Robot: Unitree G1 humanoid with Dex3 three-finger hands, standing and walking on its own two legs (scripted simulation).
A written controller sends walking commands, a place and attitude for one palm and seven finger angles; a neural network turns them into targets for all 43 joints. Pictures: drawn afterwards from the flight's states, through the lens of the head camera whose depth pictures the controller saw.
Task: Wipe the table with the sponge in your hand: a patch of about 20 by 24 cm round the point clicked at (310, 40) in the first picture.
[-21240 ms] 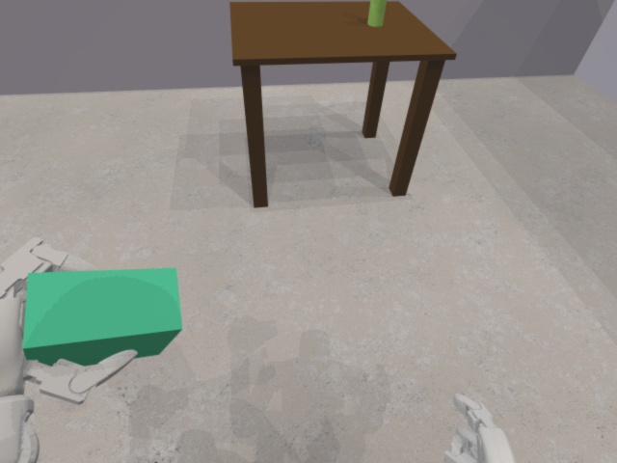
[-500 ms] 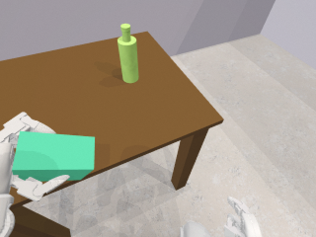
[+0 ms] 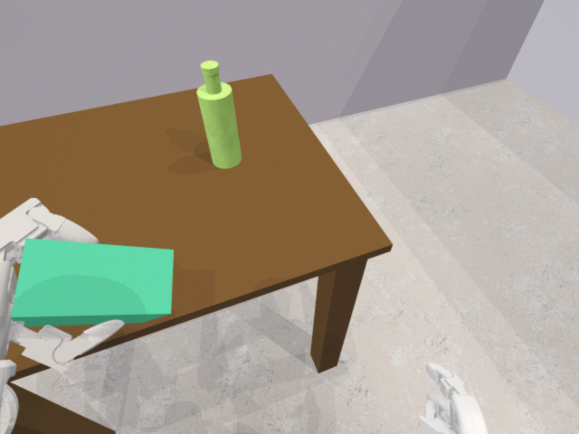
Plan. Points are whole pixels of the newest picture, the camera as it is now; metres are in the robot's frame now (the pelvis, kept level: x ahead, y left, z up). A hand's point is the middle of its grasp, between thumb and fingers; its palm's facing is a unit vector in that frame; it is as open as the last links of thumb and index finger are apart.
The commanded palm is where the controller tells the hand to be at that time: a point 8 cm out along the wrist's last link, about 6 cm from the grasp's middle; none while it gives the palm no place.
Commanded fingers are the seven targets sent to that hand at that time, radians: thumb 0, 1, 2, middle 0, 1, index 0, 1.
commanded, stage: come to a stop and stand still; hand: left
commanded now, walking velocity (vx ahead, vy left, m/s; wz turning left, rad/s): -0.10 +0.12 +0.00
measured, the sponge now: (116, 288) +0.23 +0.19 +0.16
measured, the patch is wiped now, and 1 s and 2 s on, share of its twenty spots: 0.00 0.00 0.00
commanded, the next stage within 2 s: look again from close up in 1.08 s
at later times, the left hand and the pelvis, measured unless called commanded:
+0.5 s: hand out of the picture +0.25 +0.29 +0.23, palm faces +0.46 -0.74 -0.49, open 10.5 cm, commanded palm +0.15 +0.30 +0.19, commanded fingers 0.00 0.10 1.30 -1.20 -1.60 -1.20 -1.60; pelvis -0.02 +0.02 +0.00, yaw -1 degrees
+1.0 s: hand out of the picture +0.22 +0.34 +0.20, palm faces +0.34 -0.83 -0.44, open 10.5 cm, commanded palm +0.14 +0.37 +0.19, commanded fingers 0.00 0.10 1.30 -1.20 -1.60 -1.20 -1.60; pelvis -0.02 +0.10 +0.01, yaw -1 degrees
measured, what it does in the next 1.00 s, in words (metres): steps on the spot: left foot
